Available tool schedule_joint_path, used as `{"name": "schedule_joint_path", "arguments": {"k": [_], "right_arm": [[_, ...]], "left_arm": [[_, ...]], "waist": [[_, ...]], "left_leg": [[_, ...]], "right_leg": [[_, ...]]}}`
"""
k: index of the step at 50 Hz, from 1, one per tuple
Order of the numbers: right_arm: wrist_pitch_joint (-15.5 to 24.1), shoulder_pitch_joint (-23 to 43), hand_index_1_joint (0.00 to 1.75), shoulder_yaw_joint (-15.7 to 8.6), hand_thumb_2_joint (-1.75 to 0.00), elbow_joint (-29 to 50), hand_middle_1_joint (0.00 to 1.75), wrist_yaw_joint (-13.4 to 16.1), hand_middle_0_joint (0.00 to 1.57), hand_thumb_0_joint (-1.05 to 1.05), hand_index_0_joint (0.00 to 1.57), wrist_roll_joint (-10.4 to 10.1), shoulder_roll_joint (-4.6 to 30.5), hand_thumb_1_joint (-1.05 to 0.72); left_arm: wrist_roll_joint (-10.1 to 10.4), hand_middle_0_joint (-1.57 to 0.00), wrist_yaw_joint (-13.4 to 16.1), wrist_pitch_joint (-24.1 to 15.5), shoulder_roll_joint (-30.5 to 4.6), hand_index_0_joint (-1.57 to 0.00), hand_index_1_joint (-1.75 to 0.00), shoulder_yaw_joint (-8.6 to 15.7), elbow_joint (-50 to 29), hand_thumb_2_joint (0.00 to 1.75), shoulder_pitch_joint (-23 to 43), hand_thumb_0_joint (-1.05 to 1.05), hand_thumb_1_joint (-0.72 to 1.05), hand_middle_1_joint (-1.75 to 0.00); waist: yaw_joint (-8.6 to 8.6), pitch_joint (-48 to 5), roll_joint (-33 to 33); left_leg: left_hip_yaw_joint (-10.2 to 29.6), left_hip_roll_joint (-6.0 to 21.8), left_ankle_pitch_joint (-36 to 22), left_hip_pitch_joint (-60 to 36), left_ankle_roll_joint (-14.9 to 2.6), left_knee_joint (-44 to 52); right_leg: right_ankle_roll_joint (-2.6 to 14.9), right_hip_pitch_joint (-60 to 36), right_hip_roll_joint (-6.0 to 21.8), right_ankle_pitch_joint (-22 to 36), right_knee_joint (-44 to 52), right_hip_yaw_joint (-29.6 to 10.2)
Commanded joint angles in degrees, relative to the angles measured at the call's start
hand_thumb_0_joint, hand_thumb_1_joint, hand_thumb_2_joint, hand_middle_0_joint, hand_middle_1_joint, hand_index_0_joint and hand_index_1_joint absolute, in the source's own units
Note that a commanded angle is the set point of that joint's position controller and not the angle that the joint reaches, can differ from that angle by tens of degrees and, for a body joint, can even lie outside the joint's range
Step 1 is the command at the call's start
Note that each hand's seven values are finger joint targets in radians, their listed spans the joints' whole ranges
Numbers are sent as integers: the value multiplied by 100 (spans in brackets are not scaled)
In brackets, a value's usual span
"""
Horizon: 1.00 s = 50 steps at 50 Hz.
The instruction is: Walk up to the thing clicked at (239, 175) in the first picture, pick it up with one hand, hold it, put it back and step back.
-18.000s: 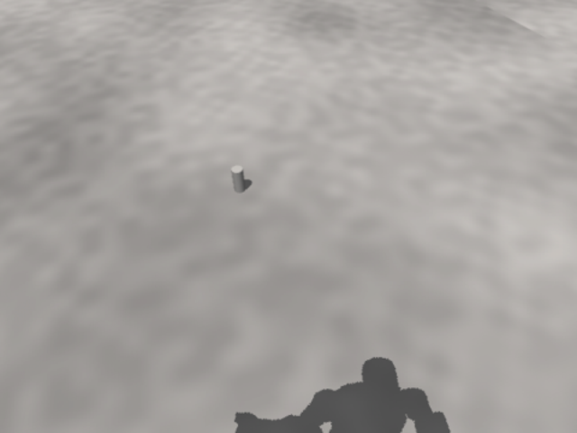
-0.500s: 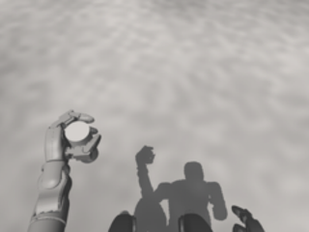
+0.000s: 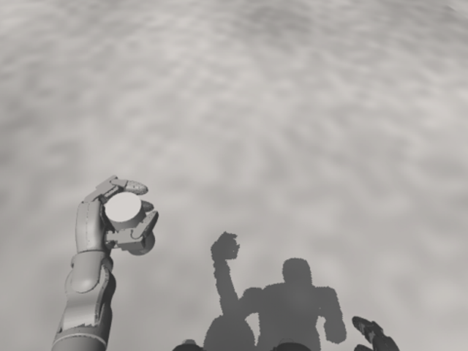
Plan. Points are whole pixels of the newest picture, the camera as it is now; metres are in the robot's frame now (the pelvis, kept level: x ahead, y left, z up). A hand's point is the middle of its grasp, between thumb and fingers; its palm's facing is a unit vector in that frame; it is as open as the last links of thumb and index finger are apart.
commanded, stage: lift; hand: left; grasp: from the side
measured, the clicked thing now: (132, 226) +0.34 +0.19 +0.00
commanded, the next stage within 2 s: hold in 0.12 s
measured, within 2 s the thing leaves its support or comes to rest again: neither
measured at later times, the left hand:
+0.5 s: hand (135, 212) +0.34 +0.17 +0.05, palm faces +0.13 -0.99 -0.03, open 7.3 cm
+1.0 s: hand (133, 212) +0.33 +0.17 +0.07, palm faces +0.12 -0.99 -0.03, open 7.3 cm
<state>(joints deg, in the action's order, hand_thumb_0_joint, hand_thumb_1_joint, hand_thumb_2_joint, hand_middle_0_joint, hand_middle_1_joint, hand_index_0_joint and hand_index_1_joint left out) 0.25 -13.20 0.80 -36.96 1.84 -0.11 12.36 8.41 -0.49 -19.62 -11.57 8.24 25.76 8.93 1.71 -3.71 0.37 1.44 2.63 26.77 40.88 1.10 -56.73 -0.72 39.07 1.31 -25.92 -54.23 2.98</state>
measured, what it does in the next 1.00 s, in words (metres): stands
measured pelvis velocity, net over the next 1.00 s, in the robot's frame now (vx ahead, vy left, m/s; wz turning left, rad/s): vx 0.00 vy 0.00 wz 0.00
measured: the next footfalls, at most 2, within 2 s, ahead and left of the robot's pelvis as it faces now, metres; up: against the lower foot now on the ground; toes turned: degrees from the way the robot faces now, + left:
none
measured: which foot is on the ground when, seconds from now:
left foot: down 0.00-1.00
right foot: down 0.00-1.00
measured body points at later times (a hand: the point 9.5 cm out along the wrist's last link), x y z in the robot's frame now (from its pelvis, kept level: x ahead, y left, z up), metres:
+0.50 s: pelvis +0.00 +0.00 +0.01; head +0.06 +0.00 +0.46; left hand +0.33 +0.22 +0.06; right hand +0.13 -0.25 -0.10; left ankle +0.01 +0.13 -0.68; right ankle +0.01 -0.13 -0.68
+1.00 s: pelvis +0.00 +0.00 +0.02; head +0.04 +0.00 +0.47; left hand +0.32 +0.22 +0.07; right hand +0.13 -0.24 -0.09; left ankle +0.01 +0.13 -0.68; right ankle +0.01 -0.13 -0.68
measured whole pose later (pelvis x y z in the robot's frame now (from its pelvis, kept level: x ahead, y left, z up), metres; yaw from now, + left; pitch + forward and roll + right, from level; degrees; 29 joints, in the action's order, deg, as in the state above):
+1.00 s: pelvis +0.00 +0.00 +0.02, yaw +0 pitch +5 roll -1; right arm 0.0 -12.8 0.5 -37.4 1.3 -0.5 12.4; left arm 8.2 -0.3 -19.3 -10.4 7.3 26.5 8.1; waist 1.2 -1.3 0.5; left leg 0.5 2.4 23.2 29.7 1.2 -47.6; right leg -0.7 28.6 1.3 -22.5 -45.9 2.3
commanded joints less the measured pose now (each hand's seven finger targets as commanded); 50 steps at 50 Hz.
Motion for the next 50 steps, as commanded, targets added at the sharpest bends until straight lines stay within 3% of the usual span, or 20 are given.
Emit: {"name": "schedule_joint_path", "arguments": {"k": [1,3,9,10,11,12,16,20,23,28,29,32,34,37,38,39,40,41,48,50], "right_arm": [[205,-45,30,-307,-90,610,30,81,20,0,20,12,744,-90],[227,-48,30,-293,-90,640,30,59,20,0,20,-4,741,-91],[195,-36,30,-335,-90,625,30,48,20,0,20,-6,772,-90],[182,-32,30,-340,-90,616,30,64,20,0,20,-4,757,-90],[172,-20,30,-329,-90,627,30,62,20,0,20,-10,753,-90],[187,-12,30,-333,-90,638,30,47,20,0,20,-16,767,-92],[175,3,30,-330,-90,672,30,31,20,0,20,8,758,-91],[161,49,30,-340,-90,659,30,38,20,0,20,8,744,-92],[177,60,30,-323,-90,689,30,36,20,0,20,-1,736,-92],[166,80,30,-344,-90,695,30,28,20,0,20,2,777,-91],[162,33,30,-344,-90,666,30,38,20,0,20,2,772,-91],[178,83,30,-312,-90,671,30,32,20,0,20,-5,731,-91],[196,131,30,-335,-90,672,30,39,20,0,20,-29,762,-91],[194,182,30,-294,-90,670,30,41,20,0,20,-14,698,-91],[202,146,30,-324,-90,647,30,51,20,0,20,-11,733,-91],[206,176,30,-303,-90,666,30,46,20,0,20,-9,703,-91],[217,174,30,-315,-90,674,30,38,20,0,20,-19,721,-91],[218,186,30,-327,-90,667,30,31,20,0,20,-18,732,-91],[237,192,30,-322,-90,632,30,25,20,0,20,-34,744,-91],[239,208,30,-333,-90,653,30,29,20,0,20,-26,739,-91]], "left_arm": [[41,-124,9,-633,-884,-124,-133,276,-1591,123,1769,0,42,-133],[167,-124,-36,-640,-670,-125,-134,227,-1533,124,1677,0,40,-134],[123,-124,-47,-613,-739,-125,-134,273,-1419,124,1622,0,42,-134],[108,-124,-23,-652,-964,-125,-134,396,-1795,124,1879,0,41,-134],[103,-124,-41,-578,-682,-125,-134,257,-1254,124,1466,0,43,-134],[129,-126,-47,-630,-714,-127,-132,209,-1644,116,1820,0,43,-132],[132,-125,0,-611,-608,-126,-131,214,-1520,116,1668,0,45,-131],[41,-126,65,-700,-939,-127,-131,402,-1853,116,1897,0,46,-131],[121,-126,55,-646,-587,-127,-132,241,-1521,116,1591,0,45,-132],[56,-125,-2,-605,-663,-126,-133,178,-1435,118,1677,0,48,-133],[30,-126,37,-659,-833,-127,-132,242,-1867,118,1906,0,48,-133],[101,-127,32,-598,-477,-128,-134,80,-1481,119,1616,0,47,-134],[126,-126,69,-636,-716,-127,-132,260,-1838,118,1899,0,49,-133],[64,-125,66,-564,-565,-126,-131,102,-1615,117,1589,0,47,-131],[68,-125,86,-584,-740,-125,-130,263,-1765,116,1809,0,48,-130],[59,-125,58,-547,-497,-125,-131,85,-1403,118,1448,0,47,-131],[65,-125,54,-532,-480,-126,-131,61,-1438,117,1650,0,48,-131],[56,-125,84,-574,-661,-126,-132,205,-1698,118,1768,0,49,-132],[118,-126,16,-539,-527,-127,-133,187,-1273,120,1573,0,50,-134],[97,-126,20,-581,-669,-127,-133,255,-1462,120,1766,0,47,-134]], "waist": [[13,-1878,354],[31,-1887,201],[17,-1834,107],[-23,-1914,260],[19,-1773,61],[33,-1732,189],[17,-1770,209],[-50,-1745,353],[18,-1685,59],[41,-1628,249],[10,-1788,251],[62,-1552,87],[-16,-1577,261],[-14,-1447,105],[-12,-1559,132],[19,-1439,42],[41,-1405,1],[-36,-1431,161],[-14,-1350,-57],[-33,-1524,62]], "left_leg": [[-47,-213,-1593,-1245,-99,909],[-20,-201,-1712,-1233,-102,934],[-78,-209,-1941,-1291,-132,954],[-124,-227,-1903,-1352,-132,965],[-107,-216,-1910,-1366,-135,1008],[-108,-210,-1841,-1397,-117,1060],[-87,-208,-1909,-1480,-100,1122],[-117,-232,-1750,-1527,-97,1195],[-125,-239,-1717,-1483,-124,1230],[-136,-228,-1933,-1650,-115,1270],[-123,-216,-1920,-1751,-107,1303],[-112,-221,-1723,-1701,-105,1394],[-127,-223,-1706,-1771,-94,1446],[-156,-245,-1625,-1695,-109,1478],[-168,-241,-1651,-1747,-115,1469],[-167,-247,-1651,-1714,-121,1474],[-152,-235,-1630,-1698,-121,1510],[-155,-236,-1608,-1700,-105,1540],[-116,-213,-1735,-1778,-118,1591],[-161,-236,-1782,-1837,-130,1572]], "right_leg": [[146,-963,-194,1760,771,-78],[146,-1083,-208,1872,774,-59],[115,-1270,-194,2159,864,-99],[104,-1343,-173,2168,906,-135],[102,-1309,-192,2153,926,-110],[120,-1265,-196,2061,940,-106],[128,-1318,-209,2076,970,-80],[118,-1374,-187,1948,1053,-108],[84,-1523,-186,2000,1114,-116],[104,-1481,-194,2123,1150,-117],[106,-1536,-200,2116,1175,-104],[101,-1556,-201,1931,1248,-83],[104,-1547,-195,1921,1276,-93],[77,-1676,-178,1875,1360,-103],[76,-1684,-176,1920,1380,-119],[65,-1665,-179,1925,1386,-108],[73,-1668,-188,1909,1391,-90],[94,-1689,-183,1870,1372,-91],[87,-1730,-196,1926,1421,-60],[70,-1802,-166,2024,1464,-110]]}}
